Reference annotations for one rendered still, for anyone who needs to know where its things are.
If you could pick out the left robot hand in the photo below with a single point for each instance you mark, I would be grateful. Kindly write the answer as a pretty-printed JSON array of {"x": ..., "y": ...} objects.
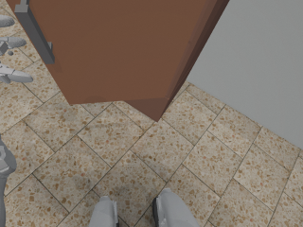
[{"x": 8, "y": 75}]

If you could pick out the left robot upper arm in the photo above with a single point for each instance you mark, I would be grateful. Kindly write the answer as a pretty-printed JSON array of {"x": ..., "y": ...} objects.
[{"x": 8, "y": 165}]

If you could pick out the right robot thigh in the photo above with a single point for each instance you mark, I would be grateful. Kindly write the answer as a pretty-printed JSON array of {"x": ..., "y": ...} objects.
[{"x": 171, "y": 207}]

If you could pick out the left robot thigh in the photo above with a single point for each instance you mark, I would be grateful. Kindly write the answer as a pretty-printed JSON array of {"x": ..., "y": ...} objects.
[{"x": 105, "y": 214}]

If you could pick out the handle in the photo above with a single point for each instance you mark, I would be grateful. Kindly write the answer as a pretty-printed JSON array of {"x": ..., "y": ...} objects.
[{"x": 29, "y": 23}]

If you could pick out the cupboard door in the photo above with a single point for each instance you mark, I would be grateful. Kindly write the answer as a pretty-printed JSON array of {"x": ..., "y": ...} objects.
[{"x": 114, "y": 50}]

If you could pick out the robot thigh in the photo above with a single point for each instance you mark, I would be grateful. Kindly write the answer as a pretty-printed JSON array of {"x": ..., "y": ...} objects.
[
  {"x": 105, "y": 214},
  {"x": 171, "y": 207}
]

